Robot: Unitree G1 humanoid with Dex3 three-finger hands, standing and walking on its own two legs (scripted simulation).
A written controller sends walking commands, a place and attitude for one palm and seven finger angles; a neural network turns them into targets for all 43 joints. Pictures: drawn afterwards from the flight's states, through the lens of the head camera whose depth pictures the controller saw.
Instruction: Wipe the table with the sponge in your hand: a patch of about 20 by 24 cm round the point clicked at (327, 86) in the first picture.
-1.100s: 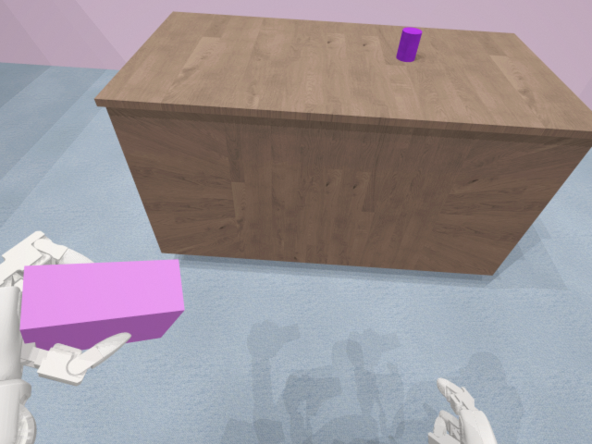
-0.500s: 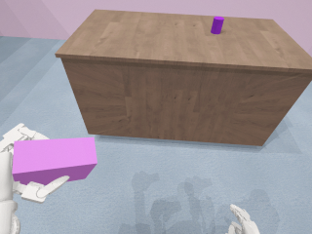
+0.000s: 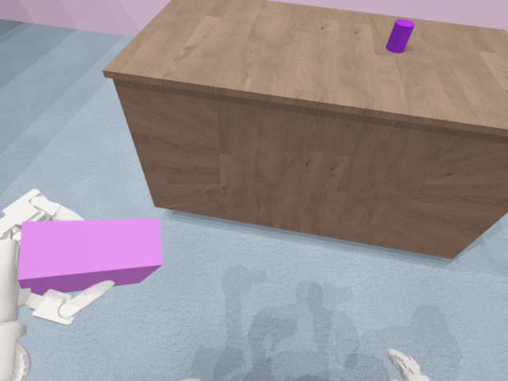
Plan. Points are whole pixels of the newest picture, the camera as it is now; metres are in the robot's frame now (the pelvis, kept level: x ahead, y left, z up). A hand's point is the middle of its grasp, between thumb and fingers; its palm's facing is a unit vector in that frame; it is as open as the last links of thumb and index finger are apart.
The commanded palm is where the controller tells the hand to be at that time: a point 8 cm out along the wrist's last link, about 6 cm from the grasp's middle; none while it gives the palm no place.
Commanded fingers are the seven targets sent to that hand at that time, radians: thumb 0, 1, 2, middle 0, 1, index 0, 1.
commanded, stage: walk to a spot facing it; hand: left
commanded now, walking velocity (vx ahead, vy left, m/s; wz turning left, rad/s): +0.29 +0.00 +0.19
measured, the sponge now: (112, 256) +0.24 +0.19 +0.13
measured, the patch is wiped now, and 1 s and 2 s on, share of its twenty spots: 0.00 0.00 0.00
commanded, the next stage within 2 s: turn to face it in 0.10 s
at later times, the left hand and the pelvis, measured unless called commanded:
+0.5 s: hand (167, 157) +0.39 +0.16 +0.15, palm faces +0.34 -0.81 -0.47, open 9.9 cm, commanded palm +0.32 +0.20 +0.18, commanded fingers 0.00 0.10 1.30 -1.20 -1.60 -1.20 -1.60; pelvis +0.13 -0.06 -0.02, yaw -6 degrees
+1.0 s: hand (222, 132) +0.43 +0.08 +0.17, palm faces +0.06 -0.91 -0.40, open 9.9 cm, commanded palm +0.40 +0.14 +0.18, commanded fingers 0.00 0.10 1.30 -1.20 -1.60 -1.20 -1.60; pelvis +0.15 -0.07 +0.01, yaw -21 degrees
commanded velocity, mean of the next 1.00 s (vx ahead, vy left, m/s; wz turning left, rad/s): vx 0.04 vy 0.00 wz -0.41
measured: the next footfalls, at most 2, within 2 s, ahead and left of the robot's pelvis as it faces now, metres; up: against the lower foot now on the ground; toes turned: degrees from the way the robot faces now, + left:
left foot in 0.04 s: +0.09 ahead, +0.14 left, +0.00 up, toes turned +8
right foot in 0.38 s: +0.24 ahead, -0.12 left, +0.00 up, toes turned -12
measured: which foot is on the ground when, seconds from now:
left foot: up 0.00-0.02, down 0.04-0.40, up 0.42-1.00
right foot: down 0.00-0.04, up 0.06-0.36, down 0.38-1.00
